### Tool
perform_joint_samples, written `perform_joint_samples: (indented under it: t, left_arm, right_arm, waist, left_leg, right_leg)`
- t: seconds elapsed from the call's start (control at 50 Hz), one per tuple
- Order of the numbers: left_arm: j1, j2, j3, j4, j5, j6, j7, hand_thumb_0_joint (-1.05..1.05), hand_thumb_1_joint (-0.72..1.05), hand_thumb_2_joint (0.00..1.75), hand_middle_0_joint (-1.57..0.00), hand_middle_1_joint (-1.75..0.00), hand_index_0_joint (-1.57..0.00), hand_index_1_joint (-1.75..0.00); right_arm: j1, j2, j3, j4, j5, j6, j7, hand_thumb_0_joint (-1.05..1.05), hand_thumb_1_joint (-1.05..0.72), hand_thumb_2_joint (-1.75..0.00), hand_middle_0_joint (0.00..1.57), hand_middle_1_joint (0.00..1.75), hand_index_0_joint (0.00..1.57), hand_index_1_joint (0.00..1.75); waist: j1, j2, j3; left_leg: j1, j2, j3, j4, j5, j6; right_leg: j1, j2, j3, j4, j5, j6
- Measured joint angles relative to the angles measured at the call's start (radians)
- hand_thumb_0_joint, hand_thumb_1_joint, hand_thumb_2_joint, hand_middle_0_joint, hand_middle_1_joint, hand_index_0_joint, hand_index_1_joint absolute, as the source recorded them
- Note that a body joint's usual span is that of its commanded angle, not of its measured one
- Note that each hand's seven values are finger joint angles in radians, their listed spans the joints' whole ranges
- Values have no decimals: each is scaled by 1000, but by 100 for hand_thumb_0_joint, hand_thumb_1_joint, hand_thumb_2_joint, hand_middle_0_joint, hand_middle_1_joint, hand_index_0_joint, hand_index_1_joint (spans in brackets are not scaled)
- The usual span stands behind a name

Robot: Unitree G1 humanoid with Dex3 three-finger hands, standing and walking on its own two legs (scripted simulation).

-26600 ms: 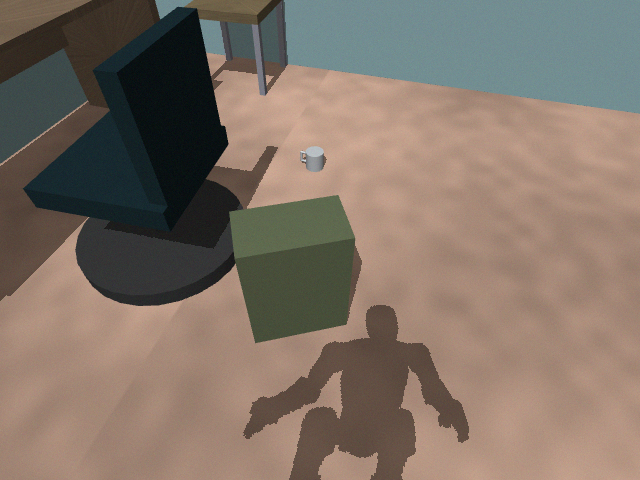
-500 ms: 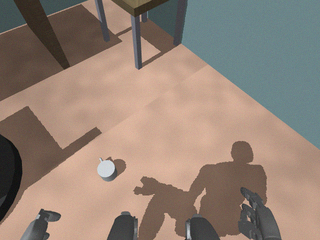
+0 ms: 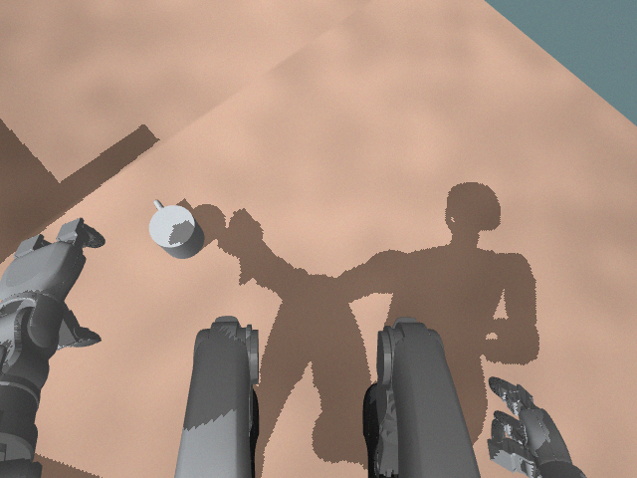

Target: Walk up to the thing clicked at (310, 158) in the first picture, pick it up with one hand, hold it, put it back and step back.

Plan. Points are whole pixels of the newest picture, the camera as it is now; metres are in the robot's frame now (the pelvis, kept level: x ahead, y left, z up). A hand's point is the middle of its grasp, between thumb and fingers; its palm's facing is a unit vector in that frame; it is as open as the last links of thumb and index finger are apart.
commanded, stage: rise first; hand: left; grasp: from above
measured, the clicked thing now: (174, 226) +0.53 +0.31 -0.41
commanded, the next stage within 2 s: none
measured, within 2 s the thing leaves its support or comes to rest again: neither
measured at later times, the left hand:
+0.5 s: hand (111, 256) +0.41 +0.34 -0.23, palm faces -0.46 -0.04 -0.89, open 14.1 cm
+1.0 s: hand (128, 242) +0.45 +0.34 -0.28, palm faces -0.46 -0.03 -0.89, open 14.1 cm
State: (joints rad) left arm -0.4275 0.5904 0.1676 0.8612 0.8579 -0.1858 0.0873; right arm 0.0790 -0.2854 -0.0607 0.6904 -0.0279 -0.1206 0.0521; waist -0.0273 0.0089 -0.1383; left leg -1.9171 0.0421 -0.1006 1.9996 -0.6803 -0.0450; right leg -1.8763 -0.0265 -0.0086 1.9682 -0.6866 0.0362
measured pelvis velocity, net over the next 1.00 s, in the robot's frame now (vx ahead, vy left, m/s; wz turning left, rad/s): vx -0.01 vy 0.02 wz -0.09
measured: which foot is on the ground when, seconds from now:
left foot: down 0.00-1.00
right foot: down 0.00-1.00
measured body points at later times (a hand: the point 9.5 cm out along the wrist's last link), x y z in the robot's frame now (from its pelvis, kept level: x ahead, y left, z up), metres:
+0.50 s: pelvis -0.02 +0.02 -0.09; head +0.20 +0.07 +0.30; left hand +0.43 +0.34 -0.18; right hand +0.04 -0.27 -0.20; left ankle +0.07 +0.14 -0.42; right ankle +0.08 -0.14 -0.42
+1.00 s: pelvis -0.01 +0.02 -0.12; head +0.23 +0.09 +0.25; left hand +0.47 +0.34 -0.23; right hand +0.04 -0.26 -0.22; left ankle +0.07 +0.14 -0.42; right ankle +0.08 -0.14 -0.42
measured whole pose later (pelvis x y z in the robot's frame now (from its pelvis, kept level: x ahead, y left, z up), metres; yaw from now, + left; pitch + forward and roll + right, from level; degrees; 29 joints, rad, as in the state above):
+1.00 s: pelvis -0.01 +0.02 -0.12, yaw -5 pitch +33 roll -10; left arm -0.93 0.86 0.15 1.39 1.31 -0.30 0.31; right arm 0.13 -0.27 0.05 0.73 -0.15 0.00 0.13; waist -0.20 -0.03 -0.03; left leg -2.31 0.01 -0.17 2.40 -0.68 -0.01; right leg -2.20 0.00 -0.02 2.30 -0.69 0.06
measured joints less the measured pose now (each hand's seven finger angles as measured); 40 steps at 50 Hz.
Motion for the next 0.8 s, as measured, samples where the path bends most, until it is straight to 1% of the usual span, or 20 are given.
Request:
perform_joint_samples:
  t: [0.08, 0.16, 0.24, 0.28, 0.36, 0.48, 0.52, 0.58, 0.7, 0.8]
  left_arm:
    - [-88, 48, 2, 66, 65, -43, 6, 0, -52, 102, -6, -110, -6, -110]
    - [-146, 84, 8, 118, 132, -81, 23, 0, -52, 102, -6, -110, -7, -109]
    - [-198, 114, 12, 176, 199, -114, 61, 0, -52, 102, -6, -108, -7, -108]
    - [-222, 127, 16, 208, 232, -123, 81, 0, -52, 103, -6, -107, -7, -107]
    - [-272, 152, 8, 266, 298, -131, 120, 0, -53, 103, -7, -105, -7, -104]
    - [-348, 188, -11, 359, 373, -137, 160, 0, -53, 102, -7, -101, -7, -101]
    - [-367, 197, -14, 381, 395, -139, 166, 0, -53, 102, -7, -101, -7, -101]
    - [-399, 209, -25, 416, 417, -145, 178, 0, -52, 101, -7, -101, -8, -100]
    - [-452, 232, -22, 478, 442, -143, 204, 0, -51, 100, -7, -101, -8, -100]
    - [-481, 245, -25, 510, 452, -132, 218, 0, -51, 99, -7, -103, -9, -101]
  right_arm:
    - [18, 6, 4, 22, -11, 25, 7, 1, -88, -90, 20, 30, 20, 30]
    - [41, 10, 11, 41, -22, 53, 14, 1, -88, -90, 20, 30, 20, 30]
    - [62, 10, 21, 51, -33, 83, 22, 0, -89, -90, 20, 30, 20, 30]
    - [68, 11, 26, 56, -40, 96, 26, 0, -89, -90, 20, 30, 20, 30]
    - [80, 11, 35, 59, -53, 117, 34, 0, -89, -90, 20, 30, 20, 30]
    - [75, 11, 50, 59, -71, 130, 44, 0, -90, -90, 20, 30, 20, 30]
    - [72, 12, 54, 58, -77, 132, 46, 0, -90, -90, 20, 30, 20, 30]
    - [67, 12, 62, 57, -85, 133, 51, 0, -90, -90, 20, 30, 20, 30]
    - [51, 17, 82, 53, -105, 126, 59, 0, -90, -90, 20, 30, 20, 30]
    - [45, 20, 95, 49, -115, 122, 68, 0, -91, -90, 20, 30, 20, 30]
  waist:
    - [-12, -2, 24]
    - [-33, -1, 42]
    - [-57, -2, 53]
    - [-70, -5, 55]
    - [-91, -9, 58]
    - [-120, -15, 59]
    - [-127, -17, 60]
    - [-136, -20, 62]
    - [-151, -28, 75]
    - [-162, -34, 83]
  left_leg:
    - [-80, -2, -14, 78, 5, 1]
    - [-143, -6, -25, 141, 10, 4]
    - [-191, -11, -33, 193, 13, 10]
    - [-211, -13, -36, 214, 14, 13]
    - [-245, -18, -40, 251, 17, 19]
    - [-290, -25, -44, 293, 20, 27]
    - [-302, -27, -45, 305, 20, 29]
    - [-319, -31, -46, 322, 20, 31]
    - [-348, -34, -53, 353, 16, 33]
    - [-367, -36, -57, 374, 11, 34]
  right_leg:
    - [-75, 6, -3, 69, 9, 5]
    - [-129, 10, -6, 122, 16, 10]
    - [-168, 12, -7, 163, 21, 17]
    - [-184, 14, -7, 180, 22, 18]
    - [-210, 14, -7, 210, 22, 17]
    - [-244, 14, -7, 245, 22, 14]
    - [-253, 14, -7, 256, 20, 13]
    - [-266, 13, -6, 272, 17, 13]
    - [-289, 16, -8, 296, 14, 20]
    - [-305, 17, -9, 314, 8, 21]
